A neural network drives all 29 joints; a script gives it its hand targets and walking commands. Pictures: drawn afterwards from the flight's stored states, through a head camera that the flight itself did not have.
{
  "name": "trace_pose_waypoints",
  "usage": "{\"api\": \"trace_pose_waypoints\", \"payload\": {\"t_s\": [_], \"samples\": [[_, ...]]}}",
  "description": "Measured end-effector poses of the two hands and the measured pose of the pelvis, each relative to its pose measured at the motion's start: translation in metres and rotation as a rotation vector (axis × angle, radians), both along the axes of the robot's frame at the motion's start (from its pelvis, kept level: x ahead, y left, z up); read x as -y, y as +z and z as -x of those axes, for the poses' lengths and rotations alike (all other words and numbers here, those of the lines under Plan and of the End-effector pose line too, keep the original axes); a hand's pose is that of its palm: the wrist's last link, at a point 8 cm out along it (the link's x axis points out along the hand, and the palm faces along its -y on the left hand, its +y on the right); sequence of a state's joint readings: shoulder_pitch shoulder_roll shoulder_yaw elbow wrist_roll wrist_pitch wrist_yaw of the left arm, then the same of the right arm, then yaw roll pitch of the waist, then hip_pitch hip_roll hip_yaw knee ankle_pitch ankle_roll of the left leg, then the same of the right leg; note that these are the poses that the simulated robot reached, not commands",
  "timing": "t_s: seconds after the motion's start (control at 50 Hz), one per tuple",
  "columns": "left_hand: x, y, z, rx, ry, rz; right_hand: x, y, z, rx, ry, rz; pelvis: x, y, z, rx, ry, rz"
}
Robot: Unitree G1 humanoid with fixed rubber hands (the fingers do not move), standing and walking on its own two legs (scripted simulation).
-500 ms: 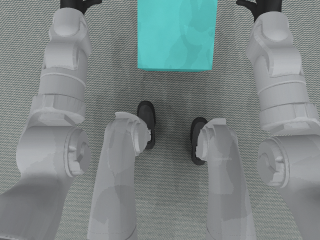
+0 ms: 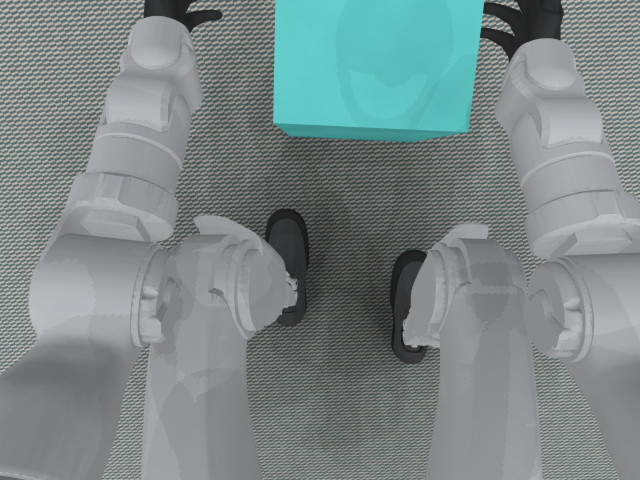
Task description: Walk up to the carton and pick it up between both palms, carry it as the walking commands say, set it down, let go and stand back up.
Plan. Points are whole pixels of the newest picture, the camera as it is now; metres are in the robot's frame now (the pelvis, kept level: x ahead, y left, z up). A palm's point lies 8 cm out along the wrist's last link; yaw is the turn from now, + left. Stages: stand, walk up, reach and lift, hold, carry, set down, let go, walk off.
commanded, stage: reach and lift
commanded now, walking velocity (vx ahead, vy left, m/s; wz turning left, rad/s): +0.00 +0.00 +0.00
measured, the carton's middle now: (364, 49) +0.54 -0.01 -0.31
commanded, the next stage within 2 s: none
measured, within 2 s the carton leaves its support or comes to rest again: leaves its support in 2.00 s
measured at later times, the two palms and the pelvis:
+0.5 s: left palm (175, 16) +0.55 +0.21 -0.24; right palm (515, 41) +0.55 -0.17 -0.25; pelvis +0.01 -0.01 -0.05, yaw +1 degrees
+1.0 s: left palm (182, 15) +0.55 +0.20 -0.24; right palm (500, 36) +0.55 -0.15 -0.24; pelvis +0.01 -0.01 -0.06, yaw +1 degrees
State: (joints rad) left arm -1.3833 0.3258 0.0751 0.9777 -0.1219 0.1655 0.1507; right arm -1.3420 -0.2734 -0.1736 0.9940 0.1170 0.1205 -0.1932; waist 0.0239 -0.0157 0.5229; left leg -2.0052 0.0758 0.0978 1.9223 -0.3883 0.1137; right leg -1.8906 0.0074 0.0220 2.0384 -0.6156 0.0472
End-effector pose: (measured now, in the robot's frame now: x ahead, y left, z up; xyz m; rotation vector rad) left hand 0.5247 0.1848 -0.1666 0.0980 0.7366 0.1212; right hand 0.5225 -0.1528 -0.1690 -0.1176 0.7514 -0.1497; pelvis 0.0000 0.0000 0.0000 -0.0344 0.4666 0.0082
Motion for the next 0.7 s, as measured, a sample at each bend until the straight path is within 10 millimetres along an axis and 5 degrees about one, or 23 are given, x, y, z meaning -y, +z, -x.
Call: {"api": "trace_pose_waypoints", "payload": {"t_s": [0.08,0.22,0.38,0.7], "samples": [[-0.007,-0.026,-0.001,-0.039,-0.018,-0.042,0.0,-0.031,0.006,-0.033,0.005,-0.005,0.002,-0.015,-0.003,-0.02,0.004,-0.002],[-0.026,-0.04,-0.015,-0.004,0.017,-0.061,0.011,-0.06,0.001,-0.027,0.004,-0.005,0.008,-0.036,-0.007,-0.038,0.009,-0.013],[-0.022,-0.069,-0.019,-0.055,-0.009,-0.036,0.021,-0.07,-0.023,0.01,0.001,-0.015,0.01,-0.052,-0.011,-0.062,0.011,-0.017],[-0.021,-0.07,-0.026,-0.02,-0.01,-0.015,0.015,-0.075,-0.022,-0.001,0.01,-0.027,0.009,-0.055,-0.011,-0.064,0.009,-0.011]]}}
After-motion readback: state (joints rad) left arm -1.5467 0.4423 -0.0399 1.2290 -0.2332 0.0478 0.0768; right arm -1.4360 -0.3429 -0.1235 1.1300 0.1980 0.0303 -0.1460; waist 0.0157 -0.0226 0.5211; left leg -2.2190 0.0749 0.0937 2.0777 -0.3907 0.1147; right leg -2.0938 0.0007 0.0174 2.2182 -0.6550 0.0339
